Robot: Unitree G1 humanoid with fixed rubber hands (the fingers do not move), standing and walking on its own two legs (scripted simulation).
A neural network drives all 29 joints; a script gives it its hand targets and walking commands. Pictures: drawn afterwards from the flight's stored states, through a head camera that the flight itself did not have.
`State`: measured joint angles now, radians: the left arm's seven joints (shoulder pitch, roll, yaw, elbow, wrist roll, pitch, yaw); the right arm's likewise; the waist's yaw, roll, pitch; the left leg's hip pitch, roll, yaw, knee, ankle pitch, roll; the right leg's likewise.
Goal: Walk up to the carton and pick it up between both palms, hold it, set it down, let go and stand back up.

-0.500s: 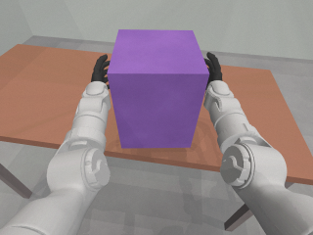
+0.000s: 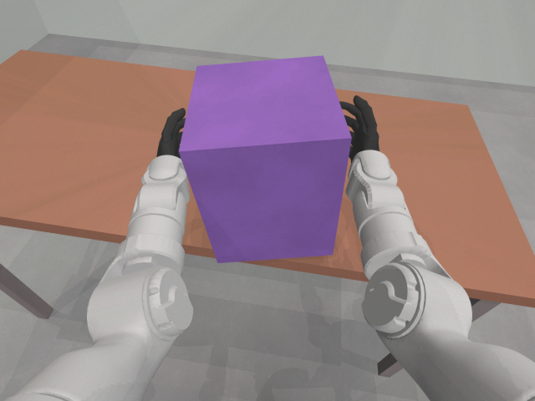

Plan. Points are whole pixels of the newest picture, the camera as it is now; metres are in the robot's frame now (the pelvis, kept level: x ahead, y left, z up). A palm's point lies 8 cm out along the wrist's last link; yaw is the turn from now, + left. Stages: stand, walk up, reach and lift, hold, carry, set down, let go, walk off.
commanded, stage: set down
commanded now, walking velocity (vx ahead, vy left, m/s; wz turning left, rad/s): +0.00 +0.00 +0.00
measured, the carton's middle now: (267, 164) +0.45 +0.01 +0.10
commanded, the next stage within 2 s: none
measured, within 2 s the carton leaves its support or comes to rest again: rests again in 0.34 s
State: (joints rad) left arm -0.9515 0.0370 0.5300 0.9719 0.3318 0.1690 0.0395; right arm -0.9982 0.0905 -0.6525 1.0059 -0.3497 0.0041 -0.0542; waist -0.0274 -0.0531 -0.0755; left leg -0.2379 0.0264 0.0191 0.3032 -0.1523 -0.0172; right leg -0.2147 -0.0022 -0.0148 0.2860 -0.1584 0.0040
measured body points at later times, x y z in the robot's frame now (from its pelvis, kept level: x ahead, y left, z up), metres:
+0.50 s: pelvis +0.00 +0.01 +0.00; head +0.02 +0.02 +0.45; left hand +0.45 +0.16 +0.12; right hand +0.44 -0.13 +0.14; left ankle +0.00 +0.13 -0.75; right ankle -0.01 -0.12 -0.75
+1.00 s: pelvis +0.01 +0.01 +0.00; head +0.03 +0.02 +0.45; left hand +0.45 +0.16 +0.12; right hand +0.44 -0.13 +0.13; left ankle +0.00 +0.12 -0.75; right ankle -0.01 -0.12 -0.75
